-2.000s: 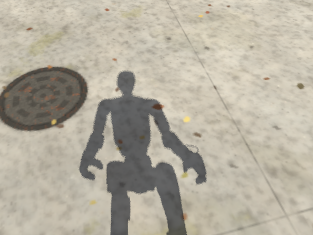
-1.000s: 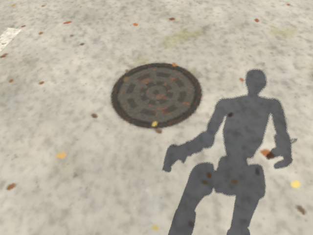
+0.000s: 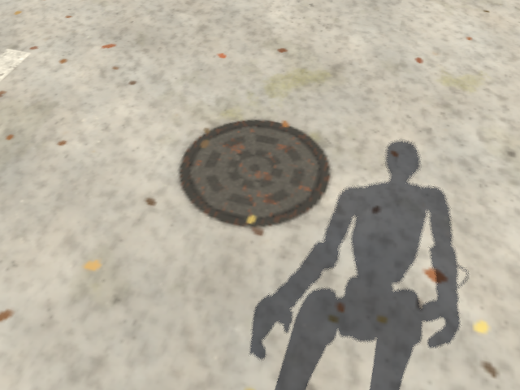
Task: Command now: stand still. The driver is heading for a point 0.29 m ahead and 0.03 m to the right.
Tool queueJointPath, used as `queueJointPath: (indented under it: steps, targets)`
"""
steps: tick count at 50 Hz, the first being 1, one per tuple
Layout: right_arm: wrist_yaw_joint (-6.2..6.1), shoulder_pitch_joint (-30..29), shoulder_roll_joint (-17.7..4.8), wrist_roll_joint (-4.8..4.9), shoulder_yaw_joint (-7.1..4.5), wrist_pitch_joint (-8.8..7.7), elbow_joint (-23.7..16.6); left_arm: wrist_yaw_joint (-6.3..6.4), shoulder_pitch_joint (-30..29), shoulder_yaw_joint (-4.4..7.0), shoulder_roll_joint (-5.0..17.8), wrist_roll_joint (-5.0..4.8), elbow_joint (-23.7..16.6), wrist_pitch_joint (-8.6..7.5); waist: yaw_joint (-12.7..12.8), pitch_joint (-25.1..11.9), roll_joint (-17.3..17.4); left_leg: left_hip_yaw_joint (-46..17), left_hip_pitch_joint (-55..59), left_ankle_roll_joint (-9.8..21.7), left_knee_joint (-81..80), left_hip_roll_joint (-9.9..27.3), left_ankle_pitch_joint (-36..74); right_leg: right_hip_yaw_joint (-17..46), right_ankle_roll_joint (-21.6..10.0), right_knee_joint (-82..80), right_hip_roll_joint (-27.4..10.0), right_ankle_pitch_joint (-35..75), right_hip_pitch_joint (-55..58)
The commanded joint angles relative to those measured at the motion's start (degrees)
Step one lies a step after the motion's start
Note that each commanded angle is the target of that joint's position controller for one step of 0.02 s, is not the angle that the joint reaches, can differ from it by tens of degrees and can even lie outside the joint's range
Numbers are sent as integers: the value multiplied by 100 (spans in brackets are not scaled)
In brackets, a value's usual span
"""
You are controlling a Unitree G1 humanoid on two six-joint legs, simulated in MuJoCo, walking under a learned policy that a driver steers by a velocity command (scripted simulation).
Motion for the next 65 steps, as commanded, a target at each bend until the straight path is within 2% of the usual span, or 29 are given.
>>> queueJointPath:
  steps: [1, 20, 44, 45, 46, 48, 50, 51, 52, 53, 54, 55, 56, 57, 58, 59, 60, 61, 62, 63, 65]
  targets:
    - [-28, 153, -574, 6, -105, -53, -87, 27, 162, 102, 596, -2, -59, -33, -2, -8, 27, -153, -383, 86, -607, 207, 1100, -57, -87, -336, 24, 867, 243]
    - [-47, 411, -458, 25, -1, -38, 513, 40, 415, 7, 403, -13, 342, -11, -36, 116, 17, -57, -428, 58, -678, 163, 941, -106, -118, -384, 89, 739, 162]
    - [-63, 714, -315, 37, 85, -31, 794, 36, 717, -80, 251, -25, 442, -15, -59, 190, 0, 27, -503, 16, -651, 138, 849, -113, -169, -367, 136, 678, 64]
    - [-69, 823, -261, 35, 98, -23, 855, 38, 825, -97, 181, -23, 500, -9, -62, 49, 23, 75, -449, 33, -692, 86, 265, -199, -180, -351, 212, 164, 123]
    - [-88, 847, -327, 69, 71, -5, 864, 50, 847, -88, 184, -54, 511, 1, -73, 116, 81, 81, -544, 115, -700, 30, -721, -337, -226, -194, 356, -672, 19]
    - [-116, 833, -546, 125, -3, -9, 773, 64, 754, -58, 253, -82, 418, -33, -121, 565, 250, -258, -974, 390, -867, 220, -2530, -390, -385, 109, 451, -2113, -579]
    - [-86, 1077, -706, 183, -68, -121, 754, 6, 571, -93, 82, -91, 268, -196, -248, 827, 606, -1099, -892, 733, -1245, 798, -3055, -412, -450, 642, 429, -1838, -1136]
    - [-64, 1240, -858, 205, -129, -180, 780, -50, 502, -117, -37, -100, 201, -303, -303, 792, 961, -1715, -667, 967, -1538, 1223, -3200, -543, -442, 1163, 464, -1343, -1351]
    - [-49, 1237, -957, 221, -176, -218, 764, -110, 449, -129, -80, -116, 140, -400, -299, 825, 1151, -2281, -787, 1198, -1762, 1601, -3192, -424, -526, 1581, 344, -1084, -1333]
    - [-37, 1030, -919, 213, -171, -250, 674, -166, 503, -119, -54, -156, 112, -482, -167, 893, 1106, -2434, -980, 1277, -1831, 1731, -3021, -318, -657, 1605, 234, -1103, -1216]
    - [-18, 714, -869, 226, -154, -269, 558, -206, 723, -119, -80, -195, 146, -545, 50, 941, 1061, -2193, -1209, 1179, -1712, 1635, -2777, -330, -788, 1090, 213, -1180, -825]
    - [2, 330, -815, 262, -132, -268, 427, -219, 1222, -99, -91, -213, 309, -583, 357, 934, 929, -1676, -1633, 937, -1377, 1310, -2397, -367, -873, 179, 274, -1008, 61]
    - [12, 57, -702, 266, -108, -290, 295, -216, 1773, -24, 93, -156, 523, -594, 542, 831, 445, -1010, -2034, 663, -549, 834, -1553, -41, -844, -308, 194, -659, 892]
    - [24, -94, -329, 233, -16, -368, 159, -218, 2589, 158, 698, -136, 694, -616, 770, 467, -1013, 155, -2745, 248, 1494, 71, -649, 1674, -1198, -1198, -788, -1300, 1737]
    - [-15, -109, -246, 216, 4, -490, -46, -305, 2982, 243, 1235, -64, 684, -670, 747, 257, -1930, 178, -3498, 141, 2967, -257, -1342, 3899, -1848, -1921, -1933, -926, 1999]
    - [2, 21, -422, 254, -39, -552, 14, -294, 2348, 99, 813, 38, 515, -723, 340, 485, -1057, -256, -3660, 201, 3892, 83, -1269, 3806, -1904, -1762, -2073, 141, 1686]
    - [55, 223, -410, 244, -39, -564, 130, -288, 1850, 29, 556, 17, 316, -731, 112, 589, -676, -252, -3576, 251, 4244, 266, -911, 2847, -1729, -1506, -1860, 1454, 1446]
    - [83, 310, -399, 181, -62, -564, 219, -303, 1536, -5, 488, -8, 195, -702, -12, 421, -466, -157, -3392, 262, 4114, 418, -555, 2025, -1533, -1426, -1531, 2356, 1370]
    - [91, 202, -526, 146, -133, -546, 216, -295, 1393, -51, 369, -37, 147, -640, -47, 379, -408, -30, -3293, 256, 3731, 536, -254, 1374, -1308, -1382, -1290, 3089, 1391]
    - [108, 58, -549, 155, -174, -518, 191, -262, 1431, -106, 214, -18, 164, -562, -26, 315, -518, 148, -3050, 208, 3372, 527, -35, 887, -1144, -1397, -1009, 3493, 1316]
    - [148, -212, -216, 184, -111, -445, 121, -172, 1632, -171, 167, 67, 220, -460, -5, 183, -627, 392, -2680, 94, 2525, 398, 345, 385, -1054, -1300, -733, 4246, 1256]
